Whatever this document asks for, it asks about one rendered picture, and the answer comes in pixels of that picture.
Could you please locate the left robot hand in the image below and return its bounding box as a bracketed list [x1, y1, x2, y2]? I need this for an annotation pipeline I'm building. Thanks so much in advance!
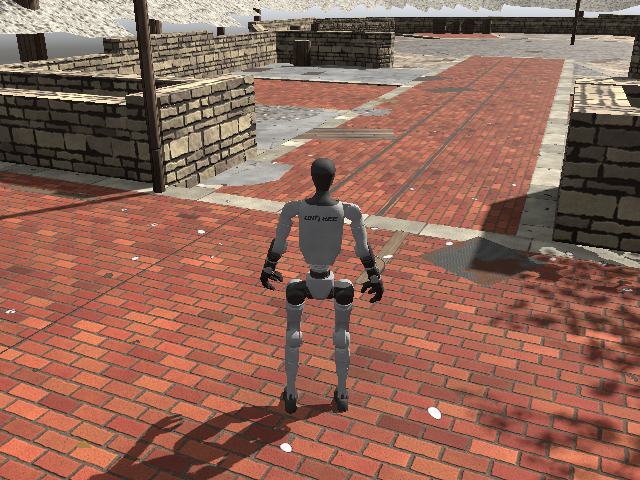
[260, 270, 283, 291]

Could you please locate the left robot upper arm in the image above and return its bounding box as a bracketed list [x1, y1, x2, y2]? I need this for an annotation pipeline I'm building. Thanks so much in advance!
[271, 200, 301, 254]

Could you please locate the right robot upper arm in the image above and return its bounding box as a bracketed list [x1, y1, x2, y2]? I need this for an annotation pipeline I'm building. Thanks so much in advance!
[343, 202, 370, 258]

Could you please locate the right robot hand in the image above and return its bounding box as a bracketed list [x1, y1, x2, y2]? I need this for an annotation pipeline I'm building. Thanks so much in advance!
[361, 279, 384, 303]

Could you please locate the right robot forearm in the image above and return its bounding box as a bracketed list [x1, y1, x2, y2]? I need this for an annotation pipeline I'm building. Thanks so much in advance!
[360, 242, 381, 283]

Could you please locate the robot right thigh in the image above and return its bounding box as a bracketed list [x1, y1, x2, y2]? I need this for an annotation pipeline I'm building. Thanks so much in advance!
[333, 279, 354, 349]

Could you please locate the left robot forearm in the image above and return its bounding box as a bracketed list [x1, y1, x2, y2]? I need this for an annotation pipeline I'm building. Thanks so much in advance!
[263, 238, 282, 274]

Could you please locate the robot left foot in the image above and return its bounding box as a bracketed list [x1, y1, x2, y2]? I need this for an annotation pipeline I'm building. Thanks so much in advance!
[283, 386, 298, 414]

